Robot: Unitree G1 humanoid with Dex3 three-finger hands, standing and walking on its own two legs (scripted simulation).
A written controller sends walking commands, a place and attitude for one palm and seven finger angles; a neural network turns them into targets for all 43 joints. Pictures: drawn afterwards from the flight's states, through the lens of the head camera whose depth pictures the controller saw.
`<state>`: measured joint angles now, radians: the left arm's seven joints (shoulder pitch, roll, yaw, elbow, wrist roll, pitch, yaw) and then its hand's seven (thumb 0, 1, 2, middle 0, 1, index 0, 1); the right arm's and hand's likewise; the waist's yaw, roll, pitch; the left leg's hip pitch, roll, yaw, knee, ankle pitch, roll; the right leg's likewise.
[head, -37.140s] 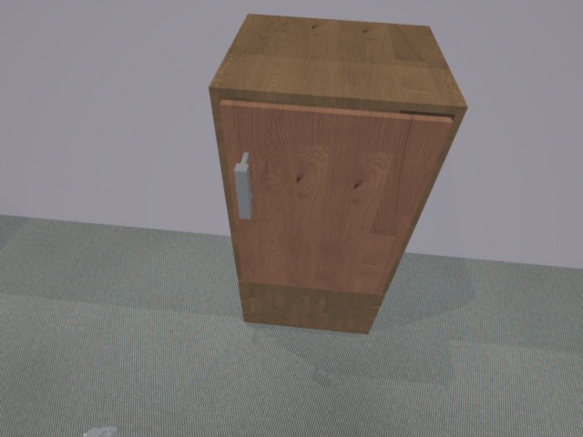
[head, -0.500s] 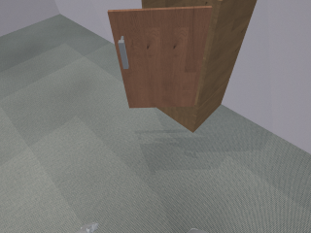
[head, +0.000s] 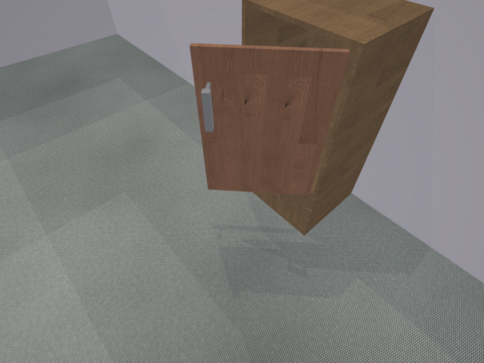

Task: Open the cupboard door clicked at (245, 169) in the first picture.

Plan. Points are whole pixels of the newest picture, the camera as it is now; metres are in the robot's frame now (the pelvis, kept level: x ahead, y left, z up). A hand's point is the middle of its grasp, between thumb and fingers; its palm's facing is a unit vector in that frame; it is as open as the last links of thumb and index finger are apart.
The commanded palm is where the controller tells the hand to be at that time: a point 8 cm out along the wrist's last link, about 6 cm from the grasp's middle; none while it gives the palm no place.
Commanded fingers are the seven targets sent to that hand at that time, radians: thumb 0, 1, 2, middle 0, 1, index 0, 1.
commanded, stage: shuffle to correct the standing spot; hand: left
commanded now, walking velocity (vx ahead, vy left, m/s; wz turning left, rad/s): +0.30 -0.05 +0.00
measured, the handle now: (208, 107) +0.80 +0.16 -0.03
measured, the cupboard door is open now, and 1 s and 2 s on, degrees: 44 44 44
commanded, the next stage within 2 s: come to a stop and stand still in 0.82 s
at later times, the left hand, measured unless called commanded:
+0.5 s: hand out of the picture +0.16 +0.19 -0.19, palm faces -0.01 -0.98 -0.19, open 7.2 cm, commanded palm none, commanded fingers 0.00 0.90 0.90 -0.20 -0.30 -0.20 -0.30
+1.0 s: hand (180, 318) +0.25 +0.15 -0.20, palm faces +0.08 -0.99 -0.12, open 7.3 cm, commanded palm none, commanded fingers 0.00 0.90 0.90 -0.20 -0.30 -0.20 -0.30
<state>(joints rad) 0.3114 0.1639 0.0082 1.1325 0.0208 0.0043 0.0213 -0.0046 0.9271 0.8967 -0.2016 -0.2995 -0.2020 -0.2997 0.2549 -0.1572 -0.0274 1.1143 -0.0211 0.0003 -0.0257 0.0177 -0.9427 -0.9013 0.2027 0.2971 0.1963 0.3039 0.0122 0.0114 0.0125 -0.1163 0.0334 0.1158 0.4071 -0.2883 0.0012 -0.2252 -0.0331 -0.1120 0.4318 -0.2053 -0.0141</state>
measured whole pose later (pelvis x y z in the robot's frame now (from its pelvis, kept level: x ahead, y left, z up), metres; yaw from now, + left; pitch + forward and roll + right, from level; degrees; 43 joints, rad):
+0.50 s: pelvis +0.11 +0.00 -0.01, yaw +0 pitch +1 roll -1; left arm 0.19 0.20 0.06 1.08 0.02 0.01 -0.01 0.04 0.96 0.90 -0.20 -0.30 -0.20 -0.30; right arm 0.48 -0.06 -0.01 1.19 -0.04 -0.07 -0.04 0.00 -0.91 -0.90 0.20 0.30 0.20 0.30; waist -0.05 0.01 0.08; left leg 0.07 0.06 0.13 0.36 -0.44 -0.02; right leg -0.53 -0.06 -0.15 0.85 -0.33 -0.04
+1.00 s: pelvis +0.25 -0.01 -0.01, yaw +1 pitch -1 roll -1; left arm 0.30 0.17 0.05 1.09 0.03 0.01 -0.01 0.01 0.93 0.90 -0.20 -0.30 -0.20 -0.30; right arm 0.23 -0.13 -0.05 1.02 -0.03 -0.04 -0.02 0.00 -0.94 -0.90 0.20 0.30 0.19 0.30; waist 0.01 -0.05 0.00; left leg -0.29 0.08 0.13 0.60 -0.29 0.02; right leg -0.33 -0.02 -0.13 0.75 -0.42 -0.04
